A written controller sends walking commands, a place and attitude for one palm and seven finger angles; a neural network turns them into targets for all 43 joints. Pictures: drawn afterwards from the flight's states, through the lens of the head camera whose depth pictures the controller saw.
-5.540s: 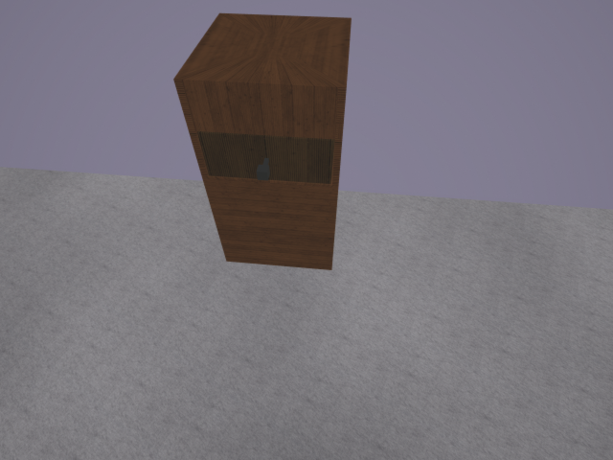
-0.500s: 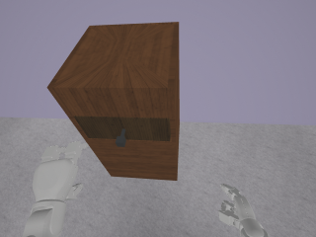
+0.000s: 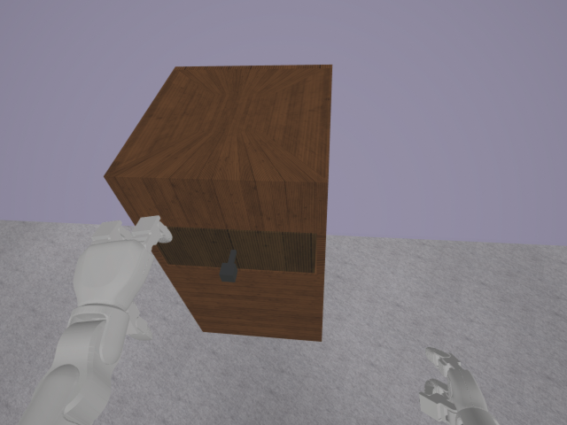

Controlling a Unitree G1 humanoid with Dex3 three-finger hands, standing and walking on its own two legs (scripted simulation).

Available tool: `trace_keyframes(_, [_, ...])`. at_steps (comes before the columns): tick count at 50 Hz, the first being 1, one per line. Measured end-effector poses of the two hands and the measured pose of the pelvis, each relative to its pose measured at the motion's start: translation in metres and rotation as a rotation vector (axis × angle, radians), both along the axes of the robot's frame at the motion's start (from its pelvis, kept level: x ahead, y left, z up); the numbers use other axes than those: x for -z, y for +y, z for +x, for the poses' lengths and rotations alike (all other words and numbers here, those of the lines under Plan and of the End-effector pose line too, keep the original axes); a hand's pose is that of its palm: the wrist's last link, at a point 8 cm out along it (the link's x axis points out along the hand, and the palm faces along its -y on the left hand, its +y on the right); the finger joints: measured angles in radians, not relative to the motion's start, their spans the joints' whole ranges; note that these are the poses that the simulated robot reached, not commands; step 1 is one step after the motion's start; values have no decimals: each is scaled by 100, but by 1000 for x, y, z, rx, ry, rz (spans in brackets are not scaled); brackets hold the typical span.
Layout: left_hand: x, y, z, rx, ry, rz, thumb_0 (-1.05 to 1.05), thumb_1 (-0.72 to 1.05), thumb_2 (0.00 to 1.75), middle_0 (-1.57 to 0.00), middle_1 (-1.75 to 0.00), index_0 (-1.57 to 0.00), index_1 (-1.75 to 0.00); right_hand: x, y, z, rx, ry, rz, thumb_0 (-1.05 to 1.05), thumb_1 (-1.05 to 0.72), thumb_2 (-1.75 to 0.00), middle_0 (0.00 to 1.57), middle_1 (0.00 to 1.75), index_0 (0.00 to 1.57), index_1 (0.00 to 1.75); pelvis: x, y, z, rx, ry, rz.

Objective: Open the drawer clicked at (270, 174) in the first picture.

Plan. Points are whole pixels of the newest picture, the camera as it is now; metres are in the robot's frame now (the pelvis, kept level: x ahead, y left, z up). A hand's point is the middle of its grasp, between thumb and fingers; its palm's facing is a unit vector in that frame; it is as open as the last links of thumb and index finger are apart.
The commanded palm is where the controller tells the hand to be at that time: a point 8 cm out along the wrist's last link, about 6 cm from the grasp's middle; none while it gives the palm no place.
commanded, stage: raise the hand with hooked fingers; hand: left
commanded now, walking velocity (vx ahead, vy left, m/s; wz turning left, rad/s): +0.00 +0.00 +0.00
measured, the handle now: (230, 265) +0.48 +0.20 -0.20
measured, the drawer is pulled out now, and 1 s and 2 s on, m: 0.00 0.00 0.00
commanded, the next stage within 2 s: move the hooked fingers above the handle in 0.60 s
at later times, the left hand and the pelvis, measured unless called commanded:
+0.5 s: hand (140, 281) +0.28 +0.23 +0.08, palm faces -0.03 -0.09 -1.00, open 13.8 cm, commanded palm +0.26 +0.24 +0.14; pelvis -0.02 +0.00 +0.01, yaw +1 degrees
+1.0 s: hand (161, 287) +0.29 +0.22 +0.03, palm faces -0.07 -0.08 -0.99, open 13.8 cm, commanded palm +0.29 +0.24 +0.09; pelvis -0.03 -0.02 +0.00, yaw +1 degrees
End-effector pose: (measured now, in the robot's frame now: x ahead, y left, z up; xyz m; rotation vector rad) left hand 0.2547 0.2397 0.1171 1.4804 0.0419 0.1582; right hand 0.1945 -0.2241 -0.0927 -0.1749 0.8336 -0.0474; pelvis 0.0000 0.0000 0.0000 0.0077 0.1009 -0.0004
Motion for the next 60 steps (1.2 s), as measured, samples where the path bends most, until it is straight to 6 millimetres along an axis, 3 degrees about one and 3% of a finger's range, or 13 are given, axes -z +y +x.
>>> trace_keyframes(6, [-15, 0, 11, 46, 30, 15, 0, -46, 31, -32, -118, -32, -118, -7, 19, 1, -43, 1, 18, 1, -90, -89, 20, 30, 20, 30, -6, 1, -4, -8, -31, -3])
trace_keyframes(11, [-30, 6, 19, 56, 25, 32, 0, -48, 31, -32, -119, -32, -119, -5, 22, -8, -53, 33, 18, 1, -90, -89, 20, 30, 21, 30, -9, 1, -8, -17, -43, -5])
trace_keyframes(16, [-35, 9, 21, 54, 47, 19, 0, -48, 30, -32, -119, -32, -120, 0, 15, -24, -35, 69, 20, 1, -90, -89, 20, 30, 21, 30, -11, 1, -11, -15, -44, -5])
trace_keyframes(25, [-13, -7, 3, 142, 99, -6, 0, -49, 30, -32, -120, -32, -120, 4, -9, -50, -6, 123, -27, 1, -90, -89, 20, 30, 20, 30, -11, -3, -18, -9, -43, 0])
trace_keyframes(36, [-29, -3, 3, 65, -5, 24, 0, -49, 30, -32, -120, -32, -120, 6, -14, -49, 18, 95, 2, 1, -91, -89, 20, 30, 20, 30, -11, -10, -24, -10, -42, 4])
trace_keyframes(39, [-20, -5, 6, 43, 54, 15, 0, -49, 30, -32, -120, -32, -120, 4, -13, -45, 16, 75, 11, 1, -91, -89, 20, 30, 20, 30, -11, -12, -25, -9, -42, 6])
trace_keyframes(44, [11, -11, 10, 74, 173, -8, 0, -49, 30, -32, -120, -32, -120, 1, -16, -45, 9, 64, -14, 1, -90, -89, 20, 30, 20, 30, -9, -16, -26, -9, -30, 9])
trace_keyframes(48, [27, -14, 15, 140, 174, -3, 0, -49, 30, -32, -120, -32, -120, 3, -23, -50, 15, 81, -53, 1, -90, -89, 20, 30, 21, 30, -6, -18, -27, -15, -7, 6])
trace_keyframes(55, [35, -8, 41, 141, 62, 27, 0, -49, 30, -32, -120, -32, -120, 23, -35, -71, 61, 166, -77, 1, -90, -89, 20, 30, 21, 30, 4, -16, -27, -19, 63, -2])
trace_keyframes(60, [50, -1, 58, 69, 88, 37, 0, -49, 30, -32, -120, -32, -120, 36, -38, -92, 110, 233, -61, 1, -91, -89, 20, 30, 20, 30, 9, -11, -23, -7, 103, -3])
